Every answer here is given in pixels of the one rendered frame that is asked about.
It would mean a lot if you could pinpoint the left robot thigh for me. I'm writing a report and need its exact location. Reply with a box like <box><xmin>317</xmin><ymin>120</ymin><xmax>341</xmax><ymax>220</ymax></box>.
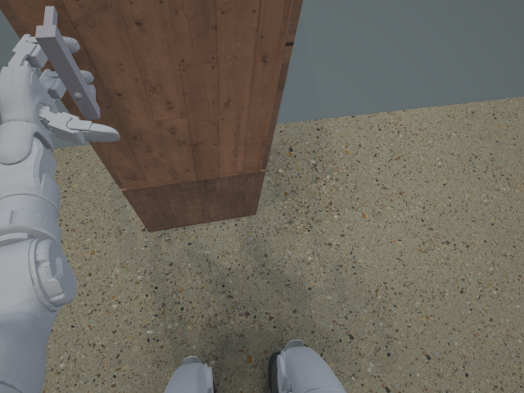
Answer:
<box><xmin>164</xmin><ymin>363</ymin><xmax>214</xmax><ymax>393</ymax></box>

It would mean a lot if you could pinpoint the cupboard door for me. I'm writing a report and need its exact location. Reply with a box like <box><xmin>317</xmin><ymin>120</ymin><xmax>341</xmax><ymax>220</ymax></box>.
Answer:
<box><xmin>7</xmin><ymin>0</ymin><xmax>294</xmax><ymax>191</ymax></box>

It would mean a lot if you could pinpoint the robot left upper arm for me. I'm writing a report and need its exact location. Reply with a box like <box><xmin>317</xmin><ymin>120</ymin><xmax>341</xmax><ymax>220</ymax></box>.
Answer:
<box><xmin>0</xmin><ymin>238</ymin><xmax>77</xmax><ymax>393</ymax></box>

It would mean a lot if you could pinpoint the handle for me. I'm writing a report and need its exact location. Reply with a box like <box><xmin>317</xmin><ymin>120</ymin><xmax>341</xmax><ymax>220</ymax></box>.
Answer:
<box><xmin>35</xmin><ymin>6</ymin><xmax>100</xmax><ymax>120</ymax></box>

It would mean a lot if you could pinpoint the robot left hand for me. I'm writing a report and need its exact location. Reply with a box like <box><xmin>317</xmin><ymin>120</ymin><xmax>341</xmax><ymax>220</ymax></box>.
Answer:
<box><xmin>0</xmin><ymin>34</ymin><xmax>120</xmax><ymax>146</ymax></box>

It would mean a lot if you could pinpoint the right robot thigh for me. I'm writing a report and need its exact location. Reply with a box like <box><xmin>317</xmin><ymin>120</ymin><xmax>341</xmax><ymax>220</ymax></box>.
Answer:
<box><xmin>277</xmin><ymin>346</ymin><xmax>347</xmax><ymax>393</ymax></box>

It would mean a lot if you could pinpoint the robot left forearm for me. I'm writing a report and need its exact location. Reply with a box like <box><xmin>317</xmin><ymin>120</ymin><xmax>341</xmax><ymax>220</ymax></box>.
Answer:
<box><xmin>0</xmin><ymin>121</ymin><xmax>61</xmax><ymax>247</ymax></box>

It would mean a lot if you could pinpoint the robot thigh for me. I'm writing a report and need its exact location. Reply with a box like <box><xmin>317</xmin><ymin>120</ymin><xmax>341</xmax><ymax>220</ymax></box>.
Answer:
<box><xmin>277</xmin><ymin>346</ymin><xmax>347</xmax><ymax>393</ymax></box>
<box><xmin>164</xmin><ymin>363</ymin><xmax>214</xmax><ymax>393</ymax></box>

